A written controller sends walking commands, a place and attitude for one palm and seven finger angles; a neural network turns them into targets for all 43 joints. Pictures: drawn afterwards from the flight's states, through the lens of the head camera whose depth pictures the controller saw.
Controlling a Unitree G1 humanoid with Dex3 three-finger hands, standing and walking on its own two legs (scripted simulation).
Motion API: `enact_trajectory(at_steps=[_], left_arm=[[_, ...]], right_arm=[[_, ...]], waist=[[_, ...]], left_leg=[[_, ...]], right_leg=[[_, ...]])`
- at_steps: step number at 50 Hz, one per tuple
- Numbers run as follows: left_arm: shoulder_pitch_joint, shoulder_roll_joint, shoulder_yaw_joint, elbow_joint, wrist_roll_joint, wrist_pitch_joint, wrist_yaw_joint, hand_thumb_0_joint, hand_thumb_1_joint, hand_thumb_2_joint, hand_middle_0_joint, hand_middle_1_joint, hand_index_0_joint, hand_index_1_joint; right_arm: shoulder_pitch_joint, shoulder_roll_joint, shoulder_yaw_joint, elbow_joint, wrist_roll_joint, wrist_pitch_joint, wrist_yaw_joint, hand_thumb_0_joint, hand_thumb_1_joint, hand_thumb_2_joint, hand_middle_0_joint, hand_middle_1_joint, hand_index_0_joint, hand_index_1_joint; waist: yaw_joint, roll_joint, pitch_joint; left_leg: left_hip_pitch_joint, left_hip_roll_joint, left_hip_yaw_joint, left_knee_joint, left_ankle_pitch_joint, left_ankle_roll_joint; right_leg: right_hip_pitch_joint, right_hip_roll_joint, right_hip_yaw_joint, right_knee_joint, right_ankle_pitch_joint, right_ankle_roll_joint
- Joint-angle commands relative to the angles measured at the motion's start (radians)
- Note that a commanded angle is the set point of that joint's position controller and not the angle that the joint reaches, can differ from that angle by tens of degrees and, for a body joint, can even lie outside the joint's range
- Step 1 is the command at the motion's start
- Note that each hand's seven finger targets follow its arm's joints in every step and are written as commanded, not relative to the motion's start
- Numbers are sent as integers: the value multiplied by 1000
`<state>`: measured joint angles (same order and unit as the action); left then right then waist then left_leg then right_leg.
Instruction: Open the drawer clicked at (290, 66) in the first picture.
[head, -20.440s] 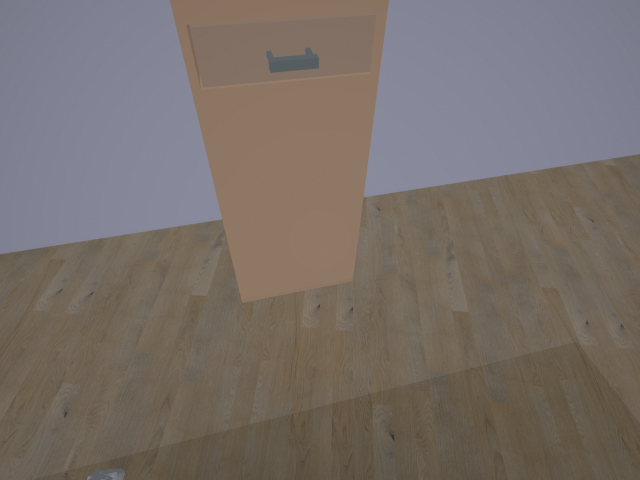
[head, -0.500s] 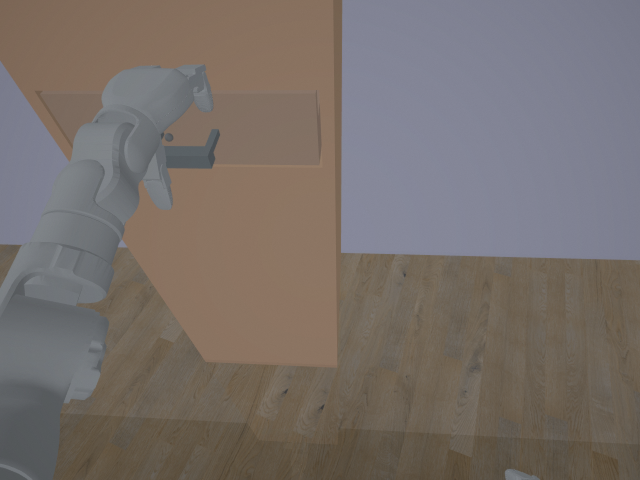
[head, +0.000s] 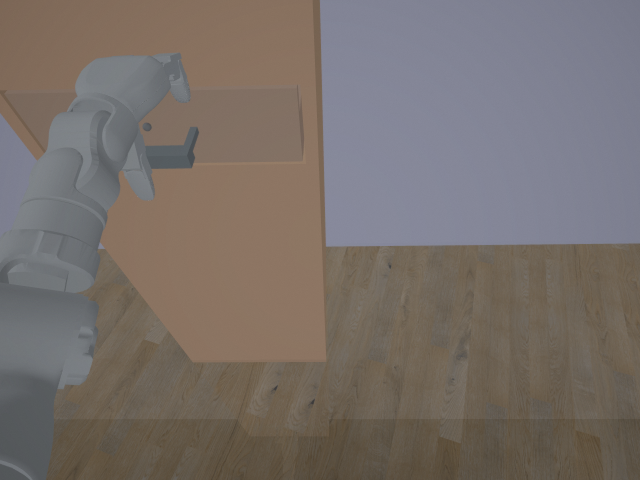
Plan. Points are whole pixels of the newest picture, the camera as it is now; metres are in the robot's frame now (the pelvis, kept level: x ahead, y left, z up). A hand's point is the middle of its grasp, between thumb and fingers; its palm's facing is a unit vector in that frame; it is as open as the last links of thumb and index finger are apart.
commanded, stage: re-aim the fingers above the handle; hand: left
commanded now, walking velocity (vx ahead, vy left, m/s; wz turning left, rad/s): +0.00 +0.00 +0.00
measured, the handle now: (158, 146) +0.52 +0.22 +0.14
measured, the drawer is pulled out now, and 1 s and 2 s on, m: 0.00 0.00 0.00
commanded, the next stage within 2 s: lower the fingers behind the handle in 1.50 s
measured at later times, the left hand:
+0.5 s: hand (134, 130) +0.47 +0.21 +0.20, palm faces +0.04 -0.03 -1.00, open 13.8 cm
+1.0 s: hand (129, 129) +0.47 +0.22 +0.21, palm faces +0.04 -0.02 -1.00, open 13.8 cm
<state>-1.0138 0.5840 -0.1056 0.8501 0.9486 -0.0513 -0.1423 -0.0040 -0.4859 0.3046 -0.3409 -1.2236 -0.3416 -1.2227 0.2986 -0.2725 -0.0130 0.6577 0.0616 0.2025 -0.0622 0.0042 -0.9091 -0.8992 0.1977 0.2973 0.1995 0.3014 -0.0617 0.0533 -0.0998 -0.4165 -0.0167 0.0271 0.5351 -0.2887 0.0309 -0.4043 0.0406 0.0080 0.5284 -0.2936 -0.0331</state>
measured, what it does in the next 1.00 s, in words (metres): stands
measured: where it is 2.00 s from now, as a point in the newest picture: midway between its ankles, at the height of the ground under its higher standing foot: outside the picture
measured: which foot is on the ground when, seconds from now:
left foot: down 0.00-1.00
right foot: down 0.00-1.00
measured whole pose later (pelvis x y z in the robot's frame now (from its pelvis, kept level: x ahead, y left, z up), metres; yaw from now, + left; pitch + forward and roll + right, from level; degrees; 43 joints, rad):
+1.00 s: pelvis -0.01 +0.01 +0.00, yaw +1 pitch +8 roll +0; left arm -1.02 0.56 -0.14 0.84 0.94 0.01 -0.12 0.00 -0.49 0.30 -0.32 -1.20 -0.32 -1.20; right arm 0.26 -0.27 -0.01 0.66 0.06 0.19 -0.05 0.00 -0.91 -0.90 0.20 0.30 0.20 0.30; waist -0.04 0.06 -0.10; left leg -0.41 -0.03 0.02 0.55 -0.28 0.04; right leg -0.40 0.03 0.00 0.54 -0.29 -0.02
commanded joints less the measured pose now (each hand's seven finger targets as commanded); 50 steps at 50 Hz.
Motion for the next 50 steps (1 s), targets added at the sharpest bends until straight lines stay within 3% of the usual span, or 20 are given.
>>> enact_trajectory(at_steps=[1, 4, 7, 8, 10, 13, 16, 18, 21, 23, 24, 30, 34, 36, 38, 40, 43, 46, 48, 50], left_arm=[[-477, 289, 106, -149, 5, 19, 49, 0, -500, 300, -300, -1200, -300, -1200], [-469, 370, 173, -190, 9, 14, 57, 0, -500, 300, -300, -1200, -300, -1200], [-453, 286, 111, -222, 8, 22, 56, 0, -500, 300, -300, -1200, -300, -1200], [-468, 233, 71, -239, -3, 21, 49, 0, -500, 300, -300, -1200, -300, -1200], [-458, 276, 104, -256, -4, 23, 47, 0, -500, 300, -300, -1200, -300, -1200], [-495, 199, 45, -358, -22, 15, 40, 0, -500, 300, -300, -1200, -300, -1200], [-479, 190, 50, -336, -34, 33, 44, 0, -500, 300, -300, -1200, -300, -1200], [-479, 239, 91, -277, -36, 46, 48, 0, -500, 300, -300, -1200, -300, -1200], [-487, 233, 79, -268, -15, 56, 57, 0, -500, 300, -300, -1200, -300, -1200], [-475, 270, 111, -272, -5, 56, 56, 0, -500, 300, -300, -1200, -300, -1200], [-480, 232, 76, -272, -7, 59, 52, 0, -500, 300, -300, -1200, -300, -1200], [-411, 198, 50, -275, -17, 68, 11, 0, -500, 300, -300, -1200, -300, -1200], [-473, 172, 21, -341, -35, 35, 4, 0, -500, 300, -300, -1200, -300, -1200], [-491, 182, 34, -327, -36, 26, 15, 0, -500, 300, -300, -1200, -300, -1200], [-504, 247, 91, -339, -39, 11, 31, 0, -500, 300, -300, -1200, -300, -1200], [-531, 212, 64, -319, -32, 13, 50, 0, -500, 300, -300, -1200, -300, -1200], [-523, 262, 106, -248, -22, 32, 70, 0, -500, 300, -300, -1200, -300, -1200], [-525, 203, 49, -205, -8, 58, 69, 0, -500, 300, -300, -1200, -300, -1200], [-490, 240, 76, -156, 0, 67, 55, 0, -500, 300, -300, -1200, -300, -1200], [-516, 180, 14, -155, 2, 65, 37, 0, -500, 300, -300, -1200, -300, -1200]], right_arm=[[7, -140, -49, -99, 1, -20, -4, 0, -900, -900, 200, 300, 200, 300], [0, -142, -50, -107, -3, -17, -5, 0, -900, -900, 200, 300, 200, 300], [-13, -134, -52, -117, -1, -13, 4, 0, -900, -900, 200, 300, 200, 300], [-13, -134, -56, -117, 1, -15, 4, 0, -900, -900, 200, 300, 200, 300], [-10, -142, -58, -114, 1, -15, 6, 0, -900, -900, 200, 300, 200, 300], [-17, -131, -64, -120, -2, -25, 10, 0, -900, -900, 200, 300, 200, 300], [-25, -130, -61, -108, -2, -24, 15, 0, -900, -900, 200, 300, 200, 300], [-26, -139, -56, -96, -3, -23, 11, 0, -900, -900, 200, 300, 200, 300], [-43, -130, -47, -100, -4, -22, 13, 0, -900, -900, 200, 300, 200, 300], [-47, -135, -48, -106, -6, -20, 13, 0, -900, -900, 200, 300, 200, 300], [-53, -129, -46, -110, -5, -20, 16, 0, -900, -900, 200, 300, 200, 300], [-62, -134, -47, -121, 0, -12, 13, 0, -900, -900, 200, 300, 200, 300], [-62, -129, -48, -123, 1, -22, 9, 0, -900, -900, 200, 300, 200, 300], [-55, -127, -49, -115, -2, -27, 7, 0, -900, -900, 200, 300, 200, 300], [-49, -132, -50, -112, -5, -32, 4, 0, -900, -900, 200, 300, 200, 300], [-46, -123, -50, -103, -5, -36, 8, 0, -900, -900, 200, 300, 200, 300], [-40, -135, -49, -92, -6, -37, 9, 0, -900, -900, 200, 300, 200, 300], [-34, -133, -48, -90, -4, -37, 12, 0, -900, -900, 200, 300, 200, 300], [-31, -141, -47, -93, -3, -33, 5, 0, -900, -900, 200, 300, 200, 300], [-29, -137, -44, -96, 3, -32, 2, 0, -900, -900, 200, 300, 200, 300]], waist=[[4, -49, -336], [27, -35, -395], [19, -15, -372], [2, -32, -371], [9, -20, -372], [-3, 13, -408], [2, -1, -376], [6, -36, -344], [18, -23, -364], [27, -36, -393], [21, -32, -380], [11, -74, -333], [3, -35, -332], [3, -13, -330], [16, -25, -364], [11, -2, -356], [15, -28, -357], [5, -26, -338], [9, -69, -341], [-13, -73, -306]], left_leg=[[152, 1, -1, -8, 378, 23], [161, 0, 3, -3, 418, 24], [192, 4, -4, -1, 436, 21], [216, 6, -5, 4, 457, 25], [230, 7, -15, 2, 447, 24], [306, 9, -22, 18, 518, 25], [304, 9, -30, 15, 513, 19], [260, 6, -24, 6, 469, 19], [242, 2, -21, 2, 459, 18], [241, 3, -21, 5, 483, 17], [242, 4, -21, 4, 484, 18], [241, 6, -19, 2, 461, 23], [260, 2, -25, -2, 417, 22], [269, 1, -28, -2, 397, 19], [258, -2, -28, 1, 418, 18], [257, -1, -28, -2, 416, 14], [227, 0, -24, -5, 396, 12], [217, 3, -23, -12, 372, 13], [192, 1, -17, -12, 366, 17], [182, 2, -18, -16, 329, 20]], right_leg=[[149, -18, 10, -41, 370, 1], [197, -20, 17, -32, 411, 1], [158, -14, 5, -30, 388, -2], [143, -13, 3, -37, 390, -3], [130, -9, 2, -34, 369, -3], [102, -8, 1, -39, 370, -6], [80, -4, -10, -36, 354, -5], [103, -8, -8, -46, 352, -7], [123, -12, -7, -32, 364, -7], [155, -14, -3, -29, 380, -8], [145, -16, -3, -27, 386, -6], [127, -18, -3, -38, 377, 0], [100, -17, -1, -46, 330, -4], [81, -14, -5, -46, 302, -7], [119, -14, -2, -42, 323, -10], [99, -13, -8, -38, 314, -10], [118, -13, -6, -42, 308, -10], [96, -14, -7, -42, 294, -8], [134, -17, -1, -47, 314, -6], [100, -18, -2, -51, 293, -2]])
